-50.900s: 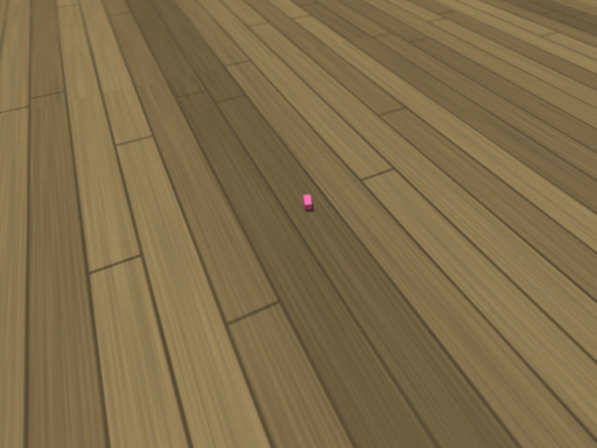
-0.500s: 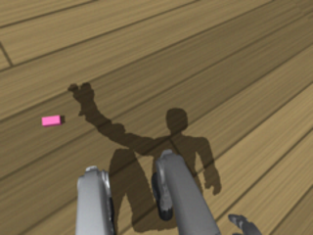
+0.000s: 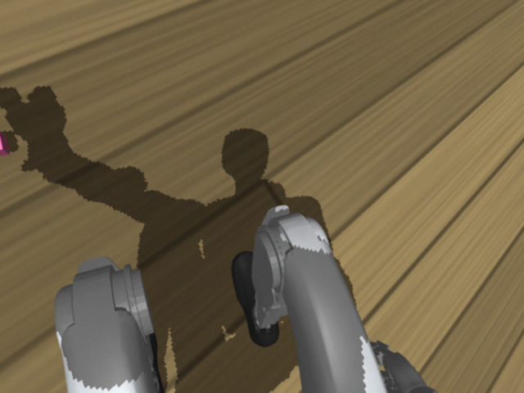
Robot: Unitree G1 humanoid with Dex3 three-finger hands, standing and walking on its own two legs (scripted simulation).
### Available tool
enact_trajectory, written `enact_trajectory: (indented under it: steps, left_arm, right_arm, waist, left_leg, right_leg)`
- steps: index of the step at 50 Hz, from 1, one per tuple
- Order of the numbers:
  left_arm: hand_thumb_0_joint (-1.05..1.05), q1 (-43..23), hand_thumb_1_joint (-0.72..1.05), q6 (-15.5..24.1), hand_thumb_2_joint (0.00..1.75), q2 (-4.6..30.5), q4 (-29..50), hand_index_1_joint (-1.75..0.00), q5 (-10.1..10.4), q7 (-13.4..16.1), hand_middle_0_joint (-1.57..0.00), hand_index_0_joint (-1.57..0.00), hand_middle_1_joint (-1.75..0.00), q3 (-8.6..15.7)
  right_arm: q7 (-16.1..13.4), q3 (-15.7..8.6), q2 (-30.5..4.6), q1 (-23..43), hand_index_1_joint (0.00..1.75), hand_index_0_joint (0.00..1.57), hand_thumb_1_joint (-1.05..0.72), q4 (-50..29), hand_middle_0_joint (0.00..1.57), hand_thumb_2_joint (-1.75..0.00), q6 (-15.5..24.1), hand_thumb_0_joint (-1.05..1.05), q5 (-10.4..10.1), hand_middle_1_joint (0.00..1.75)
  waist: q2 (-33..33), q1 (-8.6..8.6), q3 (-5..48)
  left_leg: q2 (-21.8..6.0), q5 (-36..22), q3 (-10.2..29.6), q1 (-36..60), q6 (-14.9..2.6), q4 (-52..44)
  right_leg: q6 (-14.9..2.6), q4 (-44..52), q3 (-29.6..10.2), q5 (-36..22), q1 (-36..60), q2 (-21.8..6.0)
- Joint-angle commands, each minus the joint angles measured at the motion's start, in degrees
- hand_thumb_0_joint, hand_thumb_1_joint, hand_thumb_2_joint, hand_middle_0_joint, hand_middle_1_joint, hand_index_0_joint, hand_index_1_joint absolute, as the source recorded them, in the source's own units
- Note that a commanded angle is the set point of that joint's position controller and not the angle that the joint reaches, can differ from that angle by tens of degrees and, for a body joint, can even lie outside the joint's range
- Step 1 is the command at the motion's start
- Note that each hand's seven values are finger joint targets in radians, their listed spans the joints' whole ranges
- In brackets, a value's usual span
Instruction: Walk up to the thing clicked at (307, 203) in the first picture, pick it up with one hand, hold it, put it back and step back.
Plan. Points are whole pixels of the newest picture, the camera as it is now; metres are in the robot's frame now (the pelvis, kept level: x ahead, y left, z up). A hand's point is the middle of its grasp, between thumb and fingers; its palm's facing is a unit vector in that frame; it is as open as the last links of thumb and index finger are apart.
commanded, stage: approach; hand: left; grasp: from above
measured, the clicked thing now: out of the picture +0.54 +0.32 -0.34
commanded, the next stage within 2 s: rest palm in 0.90 s
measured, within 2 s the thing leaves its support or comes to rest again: neither
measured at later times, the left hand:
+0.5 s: hand out of the picture +0.55 +0.32 -0.23, palm faces -0.42 -0.06 -0.91, open 13.4 cm
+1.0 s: hand out of the picture +0.51 +0.31 -0.21, palm faces -0.36 -0.08 -0.93, open 12.7 cm
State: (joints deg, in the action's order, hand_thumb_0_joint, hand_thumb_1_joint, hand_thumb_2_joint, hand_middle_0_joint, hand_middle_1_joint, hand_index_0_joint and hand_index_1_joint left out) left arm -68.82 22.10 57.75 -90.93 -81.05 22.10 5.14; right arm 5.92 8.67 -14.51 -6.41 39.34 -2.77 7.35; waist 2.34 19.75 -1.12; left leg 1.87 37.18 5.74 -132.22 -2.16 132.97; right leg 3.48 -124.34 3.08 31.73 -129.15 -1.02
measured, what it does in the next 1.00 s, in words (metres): stands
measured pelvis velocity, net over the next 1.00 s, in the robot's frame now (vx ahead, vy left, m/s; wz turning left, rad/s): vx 0.00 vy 0.01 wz -0.07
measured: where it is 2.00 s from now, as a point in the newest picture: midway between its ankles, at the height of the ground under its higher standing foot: (204, 343)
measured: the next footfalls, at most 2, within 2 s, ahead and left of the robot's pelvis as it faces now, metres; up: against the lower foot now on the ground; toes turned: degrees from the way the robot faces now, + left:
none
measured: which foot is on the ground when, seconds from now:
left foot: down 0.00-1.00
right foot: down 0.00-1.00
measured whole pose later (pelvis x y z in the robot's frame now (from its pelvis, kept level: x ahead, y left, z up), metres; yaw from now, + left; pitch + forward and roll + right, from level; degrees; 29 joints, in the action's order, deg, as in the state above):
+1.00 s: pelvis +0.00 +0.01 -0.03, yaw -4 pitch +30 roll -15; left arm -63.0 26.0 59.1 -83.7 -81.8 23.2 3.9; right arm 6.9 12.9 -17.3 -5.8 36.3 -2.2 10.0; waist 6.5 19.8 -2.7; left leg 2.1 40.0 10.1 -133.1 -2.6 142.1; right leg 2.5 -129.7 7.1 33.2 -127.7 -0.3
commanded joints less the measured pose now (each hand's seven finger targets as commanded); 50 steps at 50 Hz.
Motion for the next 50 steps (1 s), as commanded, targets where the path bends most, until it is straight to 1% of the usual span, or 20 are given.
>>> enact_trajectory:
  steps: [1, 7, 14, 19, 23, 25, 26, 27, 28, 29, 30, 31, 32, 34, 36, 39, 42, 44, 46, 50]
  left_arm:
    - [0.0, -22.2, -0.45, -2.7, 0.9, 15.02, 7.11, -0.95, 2.09, 2.79, -0.17, -0.18, -0.96, 0.25]
    - [0.0, -20.3, -0.46, -4.71, 0.89, 18.56, 5.83, -0.96, 3.3, 2.71, -0.16, -0.17, -0.98, 0.85]
    - [0.0, -18.09, -0.41, -6.3, 0.85, 21.21, 7.85, -0.9, 2.54, 3.14, -0.2, -0.21, -0.91, 2.05]
    - [0.0, -13.46, -0.4, -7.6, 0.84, 25.72, 12.6, -0.88, 3.36, 1.55, -0.21, -0.22, -0.9, 5.51]
    - [0.0, -6.79, -0.41, -8.43, 0.84, 29.35, 18.49, -0.87, 4.89, -1.78, -0.21, -0.22, -0.88, 10.57]
    - [0.0, -3.8, -0.39, -8.62, 0.83, 28.68, 20.52, -0.86, 6.15, -4.43, -0.23, -0.23, -0.86, 11.61]
    - [0.0, -2.72, -0.39, -8.56, 0.82, 27.93, 20.1, -0.86, 6.44, -5.76, -0.23, -0.23, -0.86, 11.91]
    - [0.0, -1.97, -0.38, -8.32, 0.82, 24.27, 19.96, -0.85, 7.42, -7.12, -0.23, -0.24, -0.86, 10.11]
    - [0.0, -0.9, -0.37, -8.22, 0.81, 24.23, 19.61, -0.86, 7.94, -8.08, -0.23, -0.24, -0.87, 10.71]
    - [0.0, -1.31, -0.37, -7.73, 0.82, 21.65, 20.77, -0.85, 8.23, -9.35, -0.24, -0.24, -0.86, 9.48]
    - [0.0, -3.02, -0.35, -6.96, 0.8, 15.79, 21.63, -0.85, 9.46, -10.8, -0.23, -0.25, -0.87, 5.7]
    - [0.0, -4.19, -0.34, -6.05, 0.79, 11.62, 22.08, -0.85, 10.4, -12.11, -0.25, -0.26, -0.87, 3.03]
    - [0.0, -6.1, -0.31, -4.94, 0.76, 8.59, 22.26, -0.85, 11.24, -13.31, -0.25, -0.28, -0.88, -0.13]
    - [0.0, -8.46, -0.27, -2.23, 0.74, 10.58, 21.24, -0.84, 12.33, -14.66, -0.27, -0.3, -0.87, -1.57]
    - [0.0, -9.48, -0.25, 0.95, 0.72, 12.09, 20.44, -0.84, 11.93, -15.01, -0.27, -0.31, -0.88, -2.2]
    - [0.0, -10.09, -0.26, 5.7, 0.73, 12.82, 17.42, -0.85, 10.03, -11.75, -0.28, -0.31, -0.88, -2.53]
    - [0.0, -14.18, -0.31, 7.63, 0.77, 18.5, 18.62, -0.88, 5.76, -4.78, -0.24, -0.26, -0.91, 0.46]
    - [0.0, -16.89, -0.31, 6.65, 0.77, 20.65, 21.03, -0.85, 2.56, 0.13, -0.27, -0.28, -0.86, 1.81]
    - [0.0, -18.92, -0.3, 4.66, 0.77, 19.15, 21.04, -0.82, 0.83, 3.75, -0.28, -0.29, -0.83, 2.25]
    - [0.0, -19.04, -0.31, -1.82, 0.77, 17.11, 14.57, -0.82, -0.64, 8.49, -0.28, -0.29, -0.82, 1.62]
  right_arm:
    - [-1.09, -4.2, -17.86, -13.23, 0.3, 0.2, -0.92, 0.57, 0.2, -0.9, 1.62, 0.0, 0.62, 0.3]
    - [-1.13, -1.74, -19.29, -13.73, 0.3, 0.2, -0.92, 0.18, 0.2, -0.9, 3.45, 0.0, 1.07, 0.3]
    - [-0.55, -0.19, -21.38, -15.83, 0.3, 0.2, -0.92, -1.13, 0.2, -0.9, 4.03, 0.0, 1.75, 0.3]
    - [0.18, -0.41, -23.06, -15.05, 0.3, 0.2, -0.93, -5.03, 0.2, -0.9, 3.6, 0.0, 1.73, 0.3]
    - [0.75, -1.73, -24.03, -15.69, 0.3, 0.2, -0.92, -6.21, 0.2, -0.9, 1.79, 0.0, 1.67, 0.3]
    - [1.04, -2.72, -24.11, -15.79, 0.3, 0.2, -0.92, -7.04, 0.2, -0.9, 0.71, 0.0, 1.48, 0.3]
    - [1.13, -3.01, -24.4, -16.08, 0.3, 0.2, -0.93, -7.23, 0.2, -0.91, 0.17, 0.0, 1.47, 0.3]
    - [1.3, -3.14, -24.16, -15.29, 0.3, 0.2, -0.92, -7.95, 0.2, -0.9, -0.25, 0.0, 1.57, 0.3]
    - [1.35, -2.96, -23.67, -15.92, 0.3, 0.2, -0.92, -7.57, 0.2, -0.9, -0.64, 0.0, 1.45, 0.3]
    - [1.41, -3.25, -23.65, -16.57, 0.3, 0.2, -0.93, -7.56, 0.2, -0.9, -1.05, 0.0, 1.47, 0.3]
    - [1.28, -3.41, -23.35, -15.77, 0.3, 0.2, -0.92, -7.81, 0.2, -0.9, -1.09, 0.0, 1.29, 0.3]
    - [1.17, -3.45, -23.2, -15.73, 0.3, 0.2, -0.92, -7.12, 0.2, -0.9, -1.07, 0.0, 1.29, 0.3]
    - [0.92, -3.21, -22.91, -14.58, 0.3, 0.2, -0.92, -7.32, 0.2, -0.9, -0.77, 0.0, 1.27, 0.3]
    - [0.2, -2.94, -23.45, -14.92, 0.3, 0.2, -0.92, -5.45, 0.2, -0.9, -0.52, 0.0, 1.18, 0.3]
    - [-0.18, -2.2, -23.13, -14.33, 0.3, 0.2, -0.92, -4.23, 0.2, -0.9, -0.36, 0.0, 1.84, 0.3]
    - [-0.36, -0.94, -22.57, -12.02, 0.3, 0.2, -0.93, -3.91, 0.2, -0.9, -0.29, 0.0, 2.82, 0.3]
    - [-0.29, -0.25, -22.86, -9.67, 0.3, 0.2, -0.92, -3.76, 0.2, -0.9, -0.77, 0.0, 3.65, 0.3]
    - [-0.13, -0.77, -22.16, -8.54, 0.3, 0.2, -0.92, -3.81, 0.2, -0.91, -0.76, 0.0, 3.64, 0.3]
    - [0.04, -2.1, -22.04, -7.92, 0.3, 0.2, -0.92, -2.92, 0.2, -0.91, 0.04, 0.0, 3.46, 0.3]
    - [-0.16, -2.83, -20.99, -8.39, 0.3, 0.2, -0.92, -2.26, 0.2, -0.91, 1.66, 0.0, 2.1, 0.3]
  waist:
    - [-25.94, 3.22, 41.07]
    - [-27.0, 4.14, 40.14]
    - [-31.97, 5.62, 38.28]
    - [-35.89, 2.83, 40.83]
    - [-37.66, 0.0, 43.35]
    - [-36.44, -0.44, 42.82]
    - [-34.81, 0.34, 39.8]
    - [-32.4, 1.0, 38.72]
    - [-29.66, 1.35, 36.83]
    - [-27.72, 2.36, 35.88]
    - [-25.53, 3.43, 34.36]
    - [-23.77, 4.97, 33.01]
    - [-22.39, 5.24, 30.74]
    - [-18.13, 5.66, 26.73]
    - [-17.73, 4.5, 24.71]
    - [-20.36, 3.05, 26.19]
    - [-28.11, 1.37, 31.78]
    - [-34.48, 0.79, 36.11]
    - [-38.11, 1.58, 38.78]
    - [-38.11, 2.22, 36.64]
  left_leg:
    - [-0.79, -1.95, -0.59, 32.38, 0.72, -13.6]
    - [-1.05, -8.26, -0.42, 31.12, 0.96, -9.9]
    - [-2.05, -19.75, 0.46, 36.06, 2.25, -6.57]
    - [-2.2, -25.29, 0.59, 38.09, 2.73, -6.19]
    - [-2.27, -29.96, 0.74, 39.27, 3.2, -6.69]
    - [-2.23, -29.16, 1.31, 39.31, 3.13, -7.43]
    - [-1.95, -27.02, 1.78, 36.63, 3.1, -7.22]
    - [-1.85, -24.4, 1.65, 34.51, 2.77, -7.63]
    - [-1.89, -21.01, 1.28, 31.84, 2.16, -7.62]
    - [-1.82, -19.13, 1.21, 30.6, 1.9, -7.71]
    - [-1.72, -16.22, 1.07, 28.52, 1.57, -7.47]
    - [-1.94, -14.27, 1.17, 27.77, 1.42, -7.41]
    - [-1.8, -9.82, 0.91, 25.6, 1.1, -7.38]
    - [-1.77, -2.79, 1.82, 21.99, 0.71, -7.6]
    - [-1.55, -0.33, 2.43, 23.3, 1.19, -7.66]
    - [-1.76, -0.77, 2.98, 29.24, 2.06, -8.31]
    - [-1.91, -3.98, 4.06, 35.92, 3.1, -9.82]
    - [-2.26, -7.09, 5.22, 40.77, 3.73, -11.71]
    - [-2.41, -11.61, 5.97, 44.79, 4.2, -12.64]
    - [-2.45, -12.78, 3.24, 39.24, 3.45, -11.12]
  right_leg:
    - [-4.71, 8.96, 5.39, -0.98, 16.7, 1.24]
    - [-4.74, 5.76, 6.01, -6.16, 18.96, 1.38]
    - [-5.35, 3.31, 7.54, -13.26, 19.17, 2.12]
    - [-5.84, 3.0, 7.66, -15.9, 22.41, 2.34]
    - [-6.23, 3.37, 7.22, -18.57, 25.66, 2.01]
    - [-6.27, 3.83, 7.26, -17.24, 24.84, 2.04]
    - [-6.53, 4.28, 7.38, -15.95, 23.34, 1.86]
    - [-6.39, 5.11, 7.79, -15.11, 24.13, 2.0]
    - [-6.34, 5.52, 8.08, -13.02, 23.97, 2.32]
    - [-6.2, 6.11, 8.05, -12.3, 24.34, 2.36]
    - [-6.08, 6.84, 8.18, -10.88, 23.45, 2.52]
    - [-5.9, 7.51, 8.5, -9.77, 22.36, 2.42]
    - [-5.97, 8.22, 8.59, -6.23, 20.5, 2.68]
    - [-5.33, 8.98, 9.07, -0.86, 18.31, 2.95]
    - [-5.0, 8.76, 8.8, 1.5, 17.32, 2.7]
    - [-4.9, 7.34, 9.08, 1.13, 16.9, 2.86]
    - [-5.03, 4.28, 9.61, -1.84, 15.18, 2.68]
    - [-5.15, 1.36, 9.66, -4.76, 13.63, 2.49]
    - [-4.95, 0.12, 9.63, -7.69, 10.79, 2.34]
    - [-5.25, 0.17, 8.74, -9.47, 8.14, 2.47]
